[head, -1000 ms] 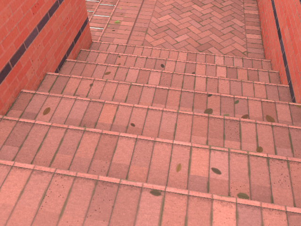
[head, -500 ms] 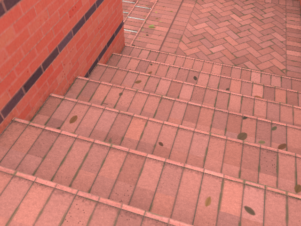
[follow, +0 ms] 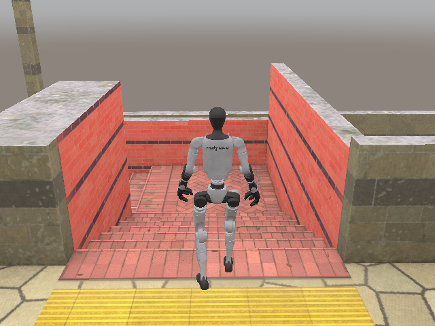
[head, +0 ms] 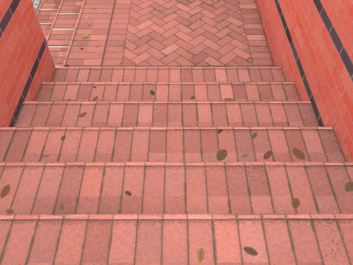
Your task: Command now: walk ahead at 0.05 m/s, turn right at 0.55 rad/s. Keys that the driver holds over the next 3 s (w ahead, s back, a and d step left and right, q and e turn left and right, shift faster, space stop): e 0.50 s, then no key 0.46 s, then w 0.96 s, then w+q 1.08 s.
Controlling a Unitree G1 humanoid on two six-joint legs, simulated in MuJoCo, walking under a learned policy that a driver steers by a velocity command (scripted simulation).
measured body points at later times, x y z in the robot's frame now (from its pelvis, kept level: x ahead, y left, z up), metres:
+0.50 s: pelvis +0.04 +0.05 +0.01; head +0.07 +0.04 +0.46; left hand +0.26 +0.25 -0.09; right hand +0.03 -0.25 -0.10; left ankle +0.04 +0.15 -0.73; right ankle +0.08 -0.08 -0.72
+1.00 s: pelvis +0.03 +0.06 +0.00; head +0.06 +0.05 +0.45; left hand +0.25 +0.23 -0.11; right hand +0.06 -0.24 -0.09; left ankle +0.04 +0.15 -0.73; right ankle -0.04 -0.07 -0.73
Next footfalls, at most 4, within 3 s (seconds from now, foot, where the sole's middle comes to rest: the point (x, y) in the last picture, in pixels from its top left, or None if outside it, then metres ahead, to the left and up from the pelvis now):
0.44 left None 0.08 0.14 -0.77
0.86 right None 0.00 -0.08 -0.77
1.46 left None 0.24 0.06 -0.77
2.20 right None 0.50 -0.38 -0.92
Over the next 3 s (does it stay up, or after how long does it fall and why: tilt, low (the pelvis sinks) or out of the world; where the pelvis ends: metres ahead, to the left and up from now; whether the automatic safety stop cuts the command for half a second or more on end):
stays up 0.87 -0.20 -0.30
